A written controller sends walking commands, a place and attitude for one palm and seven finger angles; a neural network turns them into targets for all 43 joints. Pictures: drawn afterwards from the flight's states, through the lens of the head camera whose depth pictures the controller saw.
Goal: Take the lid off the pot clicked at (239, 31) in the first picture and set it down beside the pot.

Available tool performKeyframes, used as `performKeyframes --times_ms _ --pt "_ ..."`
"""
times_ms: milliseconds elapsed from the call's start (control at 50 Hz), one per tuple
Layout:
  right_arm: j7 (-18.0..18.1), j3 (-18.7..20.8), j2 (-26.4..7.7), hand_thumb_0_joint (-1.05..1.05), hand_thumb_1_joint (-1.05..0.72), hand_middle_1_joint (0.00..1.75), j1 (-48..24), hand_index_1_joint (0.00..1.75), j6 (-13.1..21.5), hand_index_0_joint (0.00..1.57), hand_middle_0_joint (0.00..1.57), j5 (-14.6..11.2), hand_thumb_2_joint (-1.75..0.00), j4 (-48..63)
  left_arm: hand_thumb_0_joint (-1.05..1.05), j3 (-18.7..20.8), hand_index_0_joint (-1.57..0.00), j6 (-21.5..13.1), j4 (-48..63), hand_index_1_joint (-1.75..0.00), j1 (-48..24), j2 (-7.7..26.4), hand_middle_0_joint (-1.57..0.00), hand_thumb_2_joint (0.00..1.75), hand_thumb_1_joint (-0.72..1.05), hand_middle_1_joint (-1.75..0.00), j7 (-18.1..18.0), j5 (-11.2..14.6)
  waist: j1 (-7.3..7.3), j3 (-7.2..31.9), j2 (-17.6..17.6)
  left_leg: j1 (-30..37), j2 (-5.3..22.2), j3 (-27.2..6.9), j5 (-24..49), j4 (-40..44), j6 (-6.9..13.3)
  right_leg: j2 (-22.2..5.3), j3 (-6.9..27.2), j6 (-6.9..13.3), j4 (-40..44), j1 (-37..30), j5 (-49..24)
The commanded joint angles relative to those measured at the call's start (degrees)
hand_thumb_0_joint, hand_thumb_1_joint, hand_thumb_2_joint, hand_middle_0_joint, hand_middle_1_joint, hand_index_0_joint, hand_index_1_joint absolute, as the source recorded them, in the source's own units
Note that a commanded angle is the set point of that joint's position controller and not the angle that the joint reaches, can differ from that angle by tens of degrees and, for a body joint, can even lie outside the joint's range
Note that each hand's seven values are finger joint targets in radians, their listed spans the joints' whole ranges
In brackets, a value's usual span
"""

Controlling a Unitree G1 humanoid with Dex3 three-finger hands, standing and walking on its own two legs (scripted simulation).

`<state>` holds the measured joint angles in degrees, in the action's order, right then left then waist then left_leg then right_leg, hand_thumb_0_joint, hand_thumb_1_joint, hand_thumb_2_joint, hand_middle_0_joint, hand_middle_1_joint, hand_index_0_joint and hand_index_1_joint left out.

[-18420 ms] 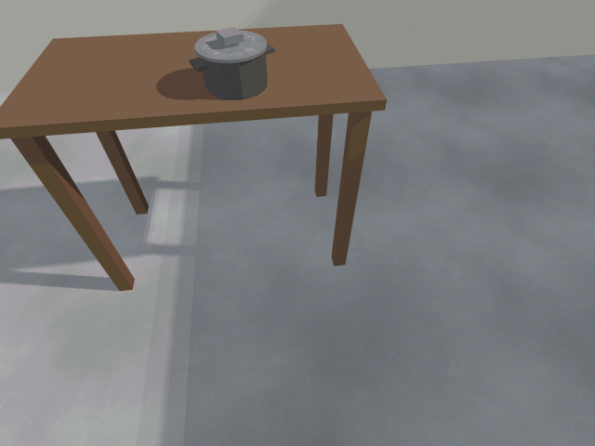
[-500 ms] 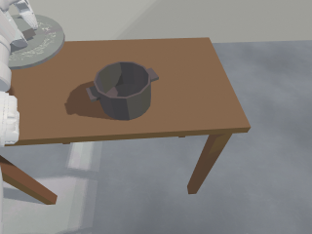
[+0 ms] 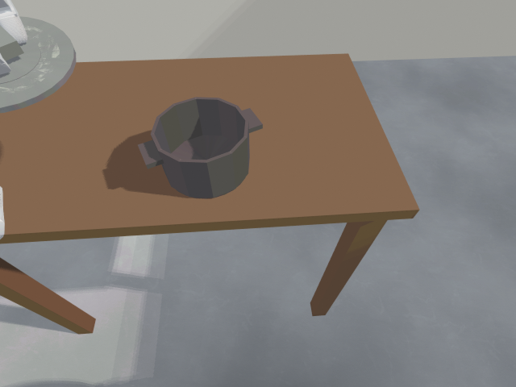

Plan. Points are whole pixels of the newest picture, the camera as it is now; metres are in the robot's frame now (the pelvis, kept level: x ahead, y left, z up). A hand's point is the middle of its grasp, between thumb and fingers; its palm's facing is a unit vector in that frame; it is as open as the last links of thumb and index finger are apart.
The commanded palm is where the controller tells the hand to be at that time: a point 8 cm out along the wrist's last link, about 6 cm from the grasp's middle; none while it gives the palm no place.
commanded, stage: lower the lid onto the table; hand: left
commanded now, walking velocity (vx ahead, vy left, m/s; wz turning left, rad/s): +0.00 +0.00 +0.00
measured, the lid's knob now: out of the picture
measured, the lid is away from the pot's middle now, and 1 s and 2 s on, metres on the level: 0.24 0.23 0.24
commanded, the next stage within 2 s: none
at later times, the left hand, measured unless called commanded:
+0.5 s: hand (8, 64) +0.48 +0.29 +0.25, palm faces -0.29 -0.19 -0.94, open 8.0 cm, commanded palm +0.48 +0.29 +0.32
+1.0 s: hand (21, 82) +0.48 +0.29 +0.23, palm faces -0.31 -0.19 -0.93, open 8.0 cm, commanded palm +0.48 +0.30 +0.29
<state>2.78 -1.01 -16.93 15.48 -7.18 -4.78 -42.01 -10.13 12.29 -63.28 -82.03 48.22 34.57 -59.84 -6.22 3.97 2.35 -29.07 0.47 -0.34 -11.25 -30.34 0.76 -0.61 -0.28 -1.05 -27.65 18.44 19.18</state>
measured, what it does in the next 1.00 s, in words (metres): stands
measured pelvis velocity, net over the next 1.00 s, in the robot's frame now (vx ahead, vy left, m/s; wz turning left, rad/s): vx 0.00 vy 0.00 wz -0.01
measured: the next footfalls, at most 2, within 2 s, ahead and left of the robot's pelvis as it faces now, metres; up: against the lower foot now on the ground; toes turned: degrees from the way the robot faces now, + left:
none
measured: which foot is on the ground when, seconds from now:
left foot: down 0.00-1.00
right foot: down 0.00-1.00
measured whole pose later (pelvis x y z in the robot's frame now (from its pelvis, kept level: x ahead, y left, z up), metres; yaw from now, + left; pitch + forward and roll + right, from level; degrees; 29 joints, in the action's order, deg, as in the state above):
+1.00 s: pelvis +0.00 +0.00 +0.00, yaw +0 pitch +10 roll -1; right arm 2.7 -0.6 -16.7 15.8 -7.0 -4.7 -41.4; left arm -7.5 11.4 -66.7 -76.5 46.0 32.5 -58.1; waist -7.3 4.4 2.2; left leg -30.6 0.8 -0.3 -12.6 -32.8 0.7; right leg -0.3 -0.1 -1.0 -30.0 20.0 20.3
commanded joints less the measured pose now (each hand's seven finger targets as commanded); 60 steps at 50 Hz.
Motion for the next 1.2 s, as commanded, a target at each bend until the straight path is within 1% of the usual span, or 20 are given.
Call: performKeyframes --times_ms 0,60,100,160,180,260,340,400,460,520,560,580,660,700,780,860,940,1060,1080,1180 --pt "0.74 3.36 -9.16 0.00 -0.90 0.30 1.49 0.30 1.52 0.20 0.20 0.05 -0.90 5.25 0.00 3.85 -0.77 -0.63 14.56 -1.10 -33.79 13.62 -0.71 0.97 0.60 -1.08 -3.52 -1.24 -0.28 27.23 6.20 30.54 -1.73 0.13 28.20 -2.94 3.65 3.69 -2.48 2.26 2.99 5.16 -20.23" --pt "0.44 3.15 -9.30 0.00 -0.90 0.30 2.23 0.30 1.90 0.20 0.20 -0.38 -0.90 4.40 0.00 0.47 -0.77 2.12 7.63 -1.10 -32.09 9.10 -0.71 0.97 0.60 -1.08 -2.75 -0.01 -0.88 22.23 4.21 27.16 -2.38 0.83 23.69 -1.44 3.63 3.62 -3.06 2.43 3.64 5.11 -19.75" --pt "0.21 3.00 -9.57 0.00 -0.90 0.30 1.24 0.30 1.51 0.20 0.20 -0.20 -0.90 4.57 0.00 2.08 -0.77 2.95 6.23 -1.10 -32.12 11.43 -0.71 0.97 0.60 -1.08 -3.07 -0.62 -0.57 21.47 2.23 24.84 -2.56 0.70 20.51 -1.15 3.68 3.54 -2.75 2.41 3.45 4.28 -19.28" --pt "0.20 3.00 -9.45 0.00 -0.90 0.30 1.35 0.30 2.35 0.20 0.20 0.00 -0.90 4.81 0.00 1.13 -0.77 2.91 11.57 -1.10 -35.71 10.47 -0.71 0.97 0.60 -1.08 -3.18 -0.30 -0.43 26.08 4.86 28.32 -2.31 0.78 24.72 -1.74 3.75 3.30 -2.61 2.47 2.96 3.50 -21.30" --pt "0.02 3.11 -9.53 0.00 -0.90 0.30 1.44 0.30 2.26 0.20 0.20 0.32 -0.90 4.82 0.00 2.60 -0.77 2.96 12.85 -1.10 -37.72 12.78 -0.71 0.97 0.60 -1.08 -3.61 -1.19 -0.39 28.29 5.59 29.12 -2.37 0.27 24.27 -1.77 3.71 3.47 -2.29 2.16 3.06 3.12 -20.50" --pt "0.44 3.06 -9.28 0.00 -0.90 0.30 1.97 0.30 2.84 0.20 0.20 0.02 -0.90 4.73 0.00 0.00 -0.77 2.99 9.58 -1.10 -33.59 8.47 -0.71 0.97 0.60 -1.08 -3.35 -0.21 -0.79 24.58 4.51 27.92 -2.26 0.63 23.57 -1.52 3.73 3.46 -2.85 2.45 3.15 4.65 -19.82" --pt "0.66 2.80 -9.59 0.00 -0.90 0.30 1.34 0.30 2.48 0.20 0.20 -0.06 -0.90 4.23 0.00 0.95 -0.77 3.34 5.10 -1.10 -31.79 10.25 -0.71 0.97 0.60 -1.08 -3.77 -0.65 -1.08 20.60 1.59 23.20 -2.58 0.84 15.35 -0.30 3.74 3.41 -2.58 2.30 3.64 4.49 -17.05" --pt "0.92 2.77 -9.68 0.00 -0.90 0.30 1.40 0.30 2.65 0.20 0.20 0.12 -0.90 4.24 0.00 2.21 -0.77 2.62 7.60 -1.10 -34.60 12.66 -0.71 0.97 0.60 -1.08 -4.24 -1.06 -0.97 24.17 3.47 24.47 -2.60 1.03 17.15 -1.05 3.94 3.31 -2.28 2.28 3.00 3.42 -18.71" --pt "1.02 3.07 -9.24 0.00 -0.90 0.30 2.22 0.30 3.75 0.20 0.20 0.17 -0.90 4.70 0.00 1.67 -0.77 1.45 13.94 -1.10 -37.23 11.29 -0.71 0.97 0.60 -1.08 -4.33 -0.18 -0.56 29.69 7.84 30.42 -2.01 0.38 26.72 -2.53 3.83 3.52 -2.36 2.40 2.23 3.78 -21.32" --pt "1.01 3.33 -9.49 0.00 -0.90 0.30 3.05 0.30 3.23 0.20 0.20 0.21 -0.90 4.00 0.00 2.99 -0.77 1.59 8.07 -1.10 -32.70 12.08 -0.71 0.97 0.60 -1.08 -4.43 -0.77 -1.06 25.65 4.69 27.29 -2.09 0.18 23.30 -2.39 3.70 3.88 -2.63 2.15 2.54 5.04 -19.70" --pt "0.82 3.36 -9.40 0.00 -0.90 0.30 3.11 0.30 3.37 0.20 0.20 0.06 -0.90 4.35 0.00 1.29 -0.77 1.27 9.08 -1.10 -30.94 9.30 -0.71 0.97 0.60 -1.08 -4.04 0.22 -0.70 26.03 5.16 28.01 -1.93 0.55 26.96 -2.79 3.67 3.73 -2.83 2.42 1.83 5.01 -21.81" --pt "0.57 3.62 -9.78 0.00 -0.90 0.30 2.72 0.30 2.83 0.20 0.20 0.30 -0.90 4.44 0.00 3.89 -0.77 1.44 9.87 -1.10 -31.66 12.36 -0.71 0.97 0.60 -1.08 -4.55 -0.43 -0.64 26.75 5.33 28.27 -1.79 0.25 25.88 -2.86 3.54 3.72 -2.43 2.15 1.97 5.18 -20.69" --pt "0.60 3.51 -9.48 0.00 -0.90 0.30 3.09 0.30 2.53 0.20 0.20 0.13 -0.90 4.82 0.00 2.93 -0.77 0.86 7.98 -1.10 -28.10 10.66 -0.71 0.97 0.60 -1.08 -4.33 0.11 -0.60 24.67 3.79 26.35 -2.05 0.88 26.08 -3.28 3.82 3.77 -2.76 2.40 1.43 4.95 -22.01" --pt "0.66 3.53 -9.67 0.00 -0.90 0.30 2.66 0.30 1.82 0.20 0.20 0.05 -0.90 4.81 0.00 3.81 -0.77 0.83 6.78 -1.10 -28.32 12.51 -0.71 0.97 0.60 -1.08 -4.79 -0.39 -0.99 23.90 2.99 24.64 -2.17 0.98 22.80 -3.30 3.92 3.72 -2.40 2.24 1.49 4.93 -21.27" --pt "0.76 3.69 -9.73 0.00 -0.90 0.30 2.72 0.30 1.76 0.20 0.20 0.13 -0.90 5.27 0.00 5.51 -0.77 -0.03 11.95 -1.10 -31.51 15.19 -0.71 0.97 0.60 -1.08 -5.08 -0.23 -0.84 28.68 5.74 27.70 -1.98 0.62 25.93 -3.88 4.01 3.69 -2.02 2.07 1.11 4.08 -22.49" --pt "0.75 3.91 -9.19 0.00 -0.90 0.30 3.19 0.30 2.48 0.20 0.20 0.10 -0.90 5.78 0.00 4.22 -0.77 -0.98 14.89 -1.10 -29.57 12.01 -0.71 0.97 0.60 -1.08 -4.90 1.03 -0.53 29.86 8.46 31.28 -1.43 -0.04 32.17 -4.91 3.80 4.00 -2.61 2.44 0.51 6.06 -22.66" --pt "0.76 3.64 -9.56 0.00 -0.90 0.30 2.83 0.30 1.21 0.20 0.20 -0.18 -0.90 5.35 0.00 5.28 -0.77 -0.72 6.36 -1.10 -23.27 13.08 -0.71 0.97 0.60 -1.08 -4.92 0.62 -0.91 21.78 2.17 23.21 -2.09 0.97 20.07 -3.44 3.84 3.95 -2.67 2.23 1.25 5.71 -19.62" --pt "1.25 3.66 -9.45 0.00 -0.90 0.30 2.31 0.30 1.23 0.20 0.20 -0.14 -0.90 5.83 0.00 3.56 -0.77 -2.01 12.27 -1.10 -28.06 11.98 -0.71 0.97 0.60 -1.08 -5.24 1.47 -0.91 26.21 5.30 26.07 -1.82 1.09 21.77 -3.88 4.07 3.66 -2.41 2.44 0.69 5.38 -20.60" --pt "1.14 3.88 -9.66 0.00 -0.90 0.30 2.29 0.30 1.20 0.20 0.20 -0.07 -0.90 5.75 0.00 5.12 -0.77 -2.10 14.27 -1.10 -30.04 14.26 -0.71 0.97 0.60 -1.08 -5.59 1.20 -1.12 28.11 6.70 27.86 -1.66 0.74 22.27 -4.19 4.07 3.75 -2.01 2.17 0.89 5.63 -20.33" --pt "1.36 3.94 -9.51 0.00 -0.90 0.30 2.79 0.30 1.49 0.20 0.20 -0.06 -0.90 5.42 0.00 5.36 -0.77 -2.78 9.84 -1.10 -24.05 13.03 -0.71 0.97 0.60 -1.08 -5.42 1.65 -1.23 24.97 4.76 26.39 -1.77 0.65 21.59 -4.48 4.04 4.09 -2.42 2.12 0.89 6.83 -19.27"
